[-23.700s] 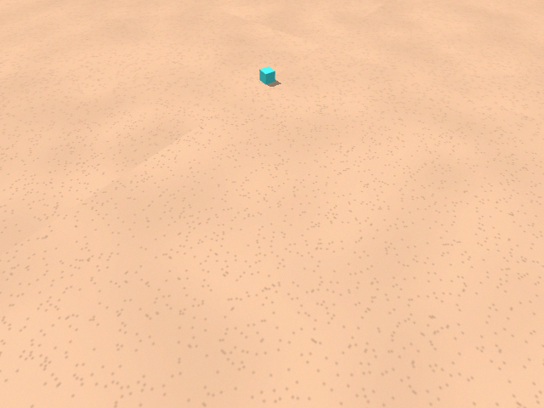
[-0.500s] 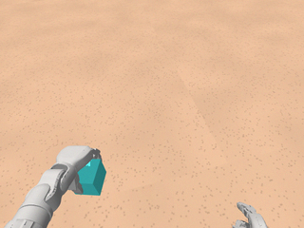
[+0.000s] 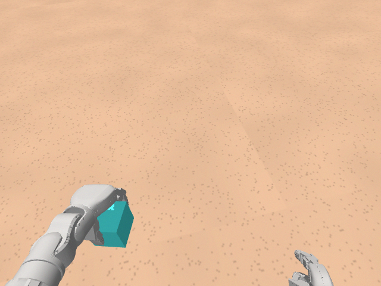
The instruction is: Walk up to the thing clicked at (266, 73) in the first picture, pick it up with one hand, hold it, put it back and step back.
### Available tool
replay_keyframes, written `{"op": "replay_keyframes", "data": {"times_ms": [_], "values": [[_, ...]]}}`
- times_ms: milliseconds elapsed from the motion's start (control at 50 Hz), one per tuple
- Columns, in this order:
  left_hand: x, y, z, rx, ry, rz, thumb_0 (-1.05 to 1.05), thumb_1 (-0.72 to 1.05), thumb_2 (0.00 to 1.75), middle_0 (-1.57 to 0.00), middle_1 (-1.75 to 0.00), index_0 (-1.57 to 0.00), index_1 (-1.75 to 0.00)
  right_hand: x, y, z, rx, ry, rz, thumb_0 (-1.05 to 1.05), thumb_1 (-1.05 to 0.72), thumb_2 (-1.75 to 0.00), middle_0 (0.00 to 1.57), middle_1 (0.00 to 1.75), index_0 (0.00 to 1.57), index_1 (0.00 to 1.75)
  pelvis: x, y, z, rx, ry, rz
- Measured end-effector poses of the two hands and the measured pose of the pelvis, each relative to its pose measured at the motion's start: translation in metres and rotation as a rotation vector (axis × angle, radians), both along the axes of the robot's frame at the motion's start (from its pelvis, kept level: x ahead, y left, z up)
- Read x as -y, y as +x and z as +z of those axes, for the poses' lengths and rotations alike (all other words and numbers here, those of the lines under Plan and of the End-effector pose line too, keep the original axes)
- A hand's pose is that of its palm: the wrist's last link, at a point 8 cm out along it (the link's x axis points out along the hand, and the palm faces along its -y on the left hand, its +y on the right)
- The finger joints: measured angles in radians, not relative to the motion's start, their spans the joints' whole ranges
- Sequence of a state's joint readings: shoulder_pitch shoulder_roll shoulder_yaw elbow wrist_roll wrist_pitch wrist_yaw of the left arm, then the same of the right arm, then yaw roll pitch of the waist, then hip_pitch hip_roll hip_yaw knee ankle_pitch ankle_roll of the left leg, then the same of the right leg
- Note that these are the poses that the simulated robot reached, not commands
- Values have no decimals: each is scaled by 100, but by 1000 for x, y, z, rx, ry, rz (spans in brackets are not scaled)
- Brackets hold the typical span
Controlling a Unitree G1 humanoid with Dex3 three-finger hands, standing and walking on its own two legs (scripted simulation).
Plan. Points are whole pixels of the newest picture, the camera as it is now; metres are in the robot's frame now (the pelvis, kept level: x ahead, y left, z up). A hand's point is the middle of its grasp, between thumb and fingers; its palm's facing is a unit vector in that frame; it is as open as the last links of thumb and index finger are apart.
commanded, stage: hold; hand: left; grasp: from above
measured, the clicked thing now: (110, 223) +0.29 +0.21 -0.08
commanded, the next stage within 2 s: crouch in 0.26 s
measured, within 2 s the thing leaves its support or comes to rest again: neither
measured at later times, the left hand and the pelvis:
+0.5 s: hand (101, 214) +0.30 +0.22 -0.04, palm faces -0.49 -0.02 -0.87, open 10.4 cm; pelvis +0.01 +0.00 +0.00, yaw +0 degrees
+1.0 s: hand (125, 225) +0.35 +0.22 -0.24, palm faces -0.41 +0.09 -0.91, open 10.4 cm; pelvis -0.03 +0.00 -0.13, yaw +1 degrees
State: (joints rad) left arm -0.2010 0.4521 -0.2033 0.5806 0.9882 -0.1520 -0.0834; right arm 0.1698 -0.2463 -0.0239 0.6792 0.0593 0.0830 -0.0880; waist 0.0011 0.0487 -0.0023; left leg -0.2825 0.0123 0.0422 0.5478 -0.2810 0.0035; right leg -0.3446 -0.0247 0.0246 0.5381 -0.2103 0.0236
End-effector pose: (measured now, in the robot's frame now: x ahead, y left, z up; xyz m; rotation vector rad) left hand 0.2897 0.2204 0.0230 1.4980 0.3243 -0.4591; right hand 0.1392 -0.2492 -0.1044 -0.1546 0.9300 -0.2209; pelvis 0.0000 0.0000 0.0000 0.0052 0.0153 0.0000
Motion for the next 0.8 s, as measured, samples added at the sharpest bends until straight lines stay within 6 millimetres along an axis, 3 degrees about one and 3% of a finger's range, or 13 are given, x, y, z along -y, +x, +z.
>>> {"op": "replay_keyframes", "data": {"times_ms": [320, 520, 660, 800], "values": [[-7, 13, -1, 1, 7, 17, -2, -8, 51, -73, -47, -75, -45, 2, -3, -2, -46, -2, -11, 1, -91, -90, 20, 30, 20, 30, -1, 7, 2, -9, -3, 3], [-6, 14, -12, -9, -2, 6, -2, -7, 50, -71, -49, -73, -46, 4, -4, -2, -67, -10, -15, 0, -91, -90, 20, 30, 20, 30, -2, 9, 1, -23, -4, 7], [-5, 15, -47, 1, 9, -22, -2, -6, 50, -70, -49, -73, -46, 8, -11, -12, -107, -27, 3, 0, -90, -90, 20, 30, 20, 30, 0, 3, -11, -91, -7, 18], [-4, 25, -104, 33, 65, -52, -2, -5, 50, -69, -49, -72, -47, 20, -36, -47, -196, -65, 11, 0, -90, -90, 20, 30, 20, 30, -1, -10, -46, -215, -21, 30]]}}
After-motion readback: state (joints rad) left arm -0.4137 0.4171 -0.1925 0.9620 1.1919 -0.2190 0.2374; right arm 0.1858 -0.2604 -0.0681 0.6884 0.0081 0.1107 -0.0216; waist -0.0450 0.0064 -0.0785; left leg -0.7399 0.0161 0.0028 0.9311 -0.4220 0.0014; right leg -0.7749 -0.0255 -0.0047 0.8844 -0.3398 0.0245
